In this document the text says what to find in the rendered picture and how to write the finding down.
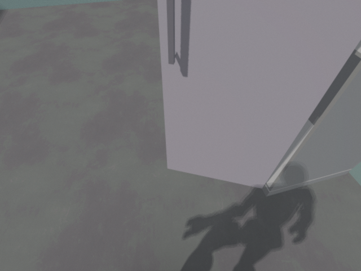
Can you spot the fridge door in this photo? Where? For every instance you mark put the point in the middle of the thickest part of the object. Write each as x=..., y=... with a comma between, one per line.
x=247, y=76

